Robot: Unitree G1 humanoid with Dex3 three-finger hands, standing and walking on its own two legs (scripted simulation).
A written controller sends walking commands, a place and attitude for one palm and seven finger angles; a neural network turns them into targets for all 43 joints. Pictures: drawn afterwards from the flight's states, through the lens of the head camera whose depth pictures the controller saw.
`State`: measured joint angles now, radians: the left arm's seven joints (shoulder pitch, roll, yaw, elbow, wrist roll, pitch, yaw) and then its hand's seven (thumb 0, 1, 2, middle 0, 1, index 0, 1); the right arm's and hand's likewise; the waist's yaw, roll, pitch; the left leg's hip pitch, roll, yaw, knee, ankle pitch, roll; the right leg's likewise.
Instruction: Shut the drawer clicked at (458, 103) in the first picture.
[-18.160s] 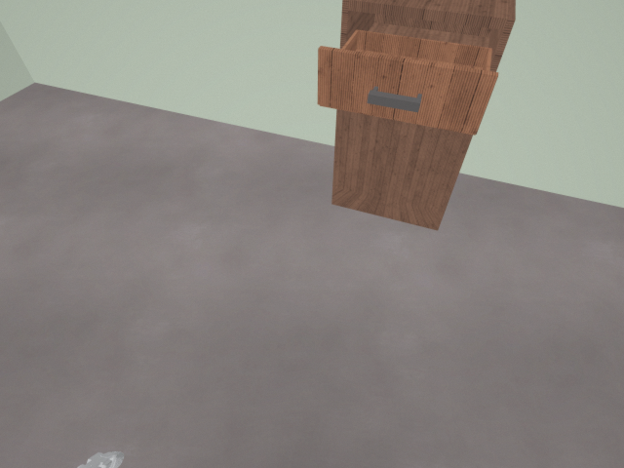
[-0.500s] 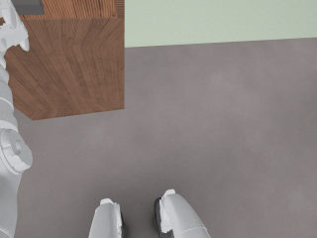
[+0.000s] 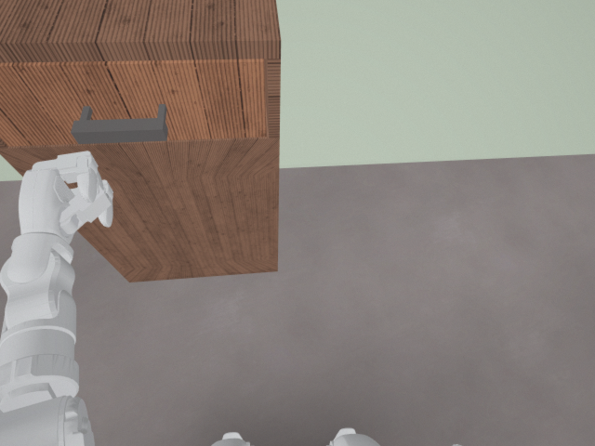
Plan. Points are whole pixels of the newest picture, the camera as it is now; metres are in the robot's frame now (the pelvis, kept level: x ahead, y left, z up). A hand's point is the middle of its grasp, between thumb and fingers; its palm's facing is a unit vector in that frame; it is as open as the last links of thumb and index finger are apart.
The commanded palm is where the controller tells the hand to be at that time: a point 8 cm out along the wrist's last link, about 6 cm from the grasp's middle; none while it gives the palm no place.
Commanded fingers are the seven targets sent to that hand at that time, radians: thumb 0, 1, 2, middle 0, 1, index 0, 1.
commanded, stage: draw the hand back to the body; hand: left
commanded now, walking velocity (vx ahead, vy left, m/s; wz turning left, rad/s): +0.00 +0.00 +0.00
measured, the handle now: (123, 120) +0.59 +0.26 +0.02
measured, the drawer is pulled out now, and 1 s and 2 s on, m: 0.00 0.00 0.00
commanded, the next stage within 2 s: step back with the hand held close in 1.06 s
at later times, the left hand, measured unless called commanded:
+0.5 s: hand (13, 304) +0.26 +0.24 +0.14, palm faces +0.34 -0.89 -0.29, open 3.3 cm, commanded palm +0.21 +0.28 +0.16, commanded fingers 0.00 0.90 0.90 -1.40 -1.60 -1.40 -1.60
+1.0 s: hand out of the picture +0.13 +0.23 +0.21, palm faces +0.45 -0.79 -0.42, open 3.3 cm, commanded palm +0.09 +0.27 +0.22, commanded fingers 0.00 0.90 0.90 -1.40 -1.60 -1.40 -1.60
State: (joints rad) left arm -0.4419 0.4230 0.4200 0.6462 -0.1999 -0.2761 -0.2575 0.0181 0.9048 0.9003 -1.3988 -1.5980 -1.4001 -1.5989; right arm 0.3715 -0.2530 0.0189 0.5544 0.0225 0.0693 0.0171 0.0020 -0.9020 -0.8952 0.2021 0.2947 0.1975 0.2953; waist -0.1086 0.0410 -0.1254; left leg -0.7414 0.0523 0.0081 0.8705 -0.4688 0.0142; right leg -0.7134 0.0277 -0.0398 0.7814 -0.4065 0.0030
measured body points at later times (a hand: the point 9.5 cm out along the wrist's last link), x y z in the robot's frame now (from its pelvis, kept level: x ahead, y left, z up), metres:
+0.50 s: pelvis -0.02 +0.00 +0.04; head -0.01 -0.02 +0.49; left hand +0.24 +0.29 +0.16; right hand +0.18 -0.21 -0.05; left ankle -0.05 +0.11 -0.70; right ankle -0.03 -0.13 -0.70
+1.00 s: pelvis -0.03 -0.02 +0.04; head -0.05 -0.05 +0.49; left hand +0.10 +0.27 +0.23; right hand +0.17 -0.23 -0.04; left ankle -0.05 +0.11 -0.70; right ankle -0.03 -0.13 -0.70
